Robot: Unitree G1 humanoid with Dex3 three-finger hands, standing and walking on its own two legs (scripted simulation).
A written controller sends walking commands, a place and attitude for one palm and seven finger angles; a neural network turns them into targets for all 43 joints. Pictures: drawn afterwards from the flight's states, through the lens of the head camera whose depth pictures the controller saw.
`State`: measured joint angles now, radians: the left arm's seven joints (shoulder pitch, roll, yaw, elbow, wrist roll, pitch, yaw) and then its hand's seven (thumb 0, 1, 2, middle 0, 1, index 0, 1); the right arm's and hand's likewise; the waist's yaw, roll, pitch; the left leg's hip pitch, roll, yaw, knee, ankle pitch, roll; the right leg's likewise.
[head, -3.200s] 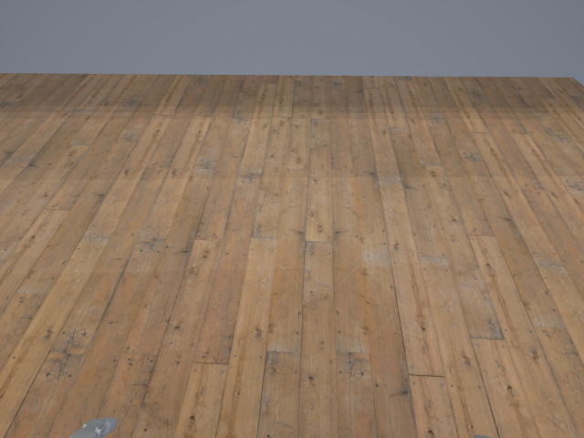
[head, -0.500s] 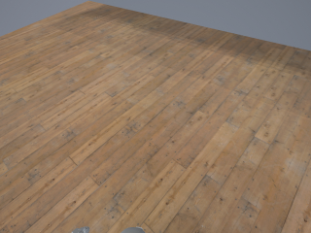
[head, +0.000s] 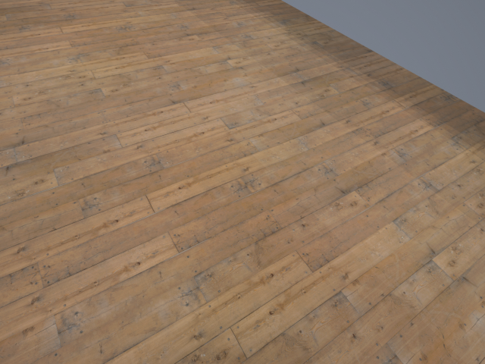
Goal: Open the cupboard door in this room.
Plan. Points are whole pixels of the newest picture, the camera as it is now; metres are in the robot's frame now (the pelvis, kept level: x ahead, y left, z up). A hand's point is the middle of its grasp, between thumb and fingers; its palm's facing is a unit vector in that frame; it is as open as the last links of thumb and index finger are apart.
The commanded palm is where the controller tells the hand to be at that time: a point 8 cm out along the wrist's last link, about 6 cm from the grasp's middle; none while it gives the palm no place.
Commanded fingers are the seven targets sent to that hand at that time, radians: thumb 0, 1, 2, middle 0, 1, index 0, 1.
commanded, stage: turn or walk to find it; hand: left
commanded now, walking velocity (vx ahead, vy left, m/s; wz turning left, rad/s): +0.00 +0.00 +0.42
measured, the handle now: out of the picture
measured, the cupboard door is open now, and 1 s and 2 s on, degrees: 0 0 0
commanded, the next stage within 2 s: none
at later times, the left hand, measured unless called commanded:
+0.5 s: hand out of the picture +0.05 +0.17 -0.14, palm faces +0.20 -0.94 -0.28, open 7.4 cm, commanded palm none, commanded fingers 0.00 0.90 0.90 -0.20 -0.30 -0.20 -0.30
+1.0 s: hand out of the picture -0.15 +0.18 -0.19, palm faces +0.49 -0.84 -0.23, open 7.4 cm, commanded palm none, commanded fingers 0.00 0.90 0.90 -0.20 -0.30 -0.20 -0.30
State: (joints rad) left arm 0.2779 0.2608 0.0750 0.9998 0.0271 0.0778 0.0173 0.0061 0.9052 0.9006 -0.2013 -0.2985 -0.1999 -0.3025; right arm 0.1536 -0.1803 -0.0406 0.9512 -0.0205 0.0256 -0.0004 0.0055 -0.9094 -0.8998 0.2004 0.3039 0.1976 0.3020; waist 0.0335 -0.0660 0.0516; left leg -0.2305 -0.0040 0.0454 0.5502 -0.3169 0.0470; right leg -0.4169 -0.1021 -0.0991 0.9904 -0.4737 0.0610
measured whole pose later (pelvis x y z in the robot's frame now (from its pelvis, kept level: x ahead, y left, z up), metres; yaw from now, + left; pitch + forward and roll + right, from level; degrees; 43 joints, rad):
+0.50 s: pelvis -0.03 -0.04 +0.00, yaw +12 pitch +0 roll +1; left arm 0.15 0.18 0.03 0.89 0.02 0.02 0.02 0.00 0.90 0.90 -0.20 -0.30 -0.20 -0.30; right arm 0.28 -0.23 -0.08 0.99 -0.02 0.07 0.00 0.01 -0.91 -0.90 0.20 0.30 0.20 0.30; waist -0.04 0.06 0.05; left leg -0.41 -0.08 -0.10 0.81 -0.42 -0.02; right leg -0.24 -0.02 -0.08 0.55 -0.30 -0.03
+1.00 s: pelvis -0.06 -0.01 -0.01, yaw +25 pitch -1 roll +0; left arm 0.29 0.25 0.07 1.00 0.02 0.07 0.02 0.00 0.90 0.90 -0.20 -0.30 -0.20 -0.30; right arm 0.14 -0.20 -0.05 0.95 -0.02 0.03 0.01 0.01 -0.91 -0.90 0.20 0.30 0.20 0.30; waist 0.04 -0.06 0.07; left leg -0.26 0.01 0.07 0.61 -0.33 0.03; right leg -0.36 -0.13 -0.14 0.87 -0.51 0.05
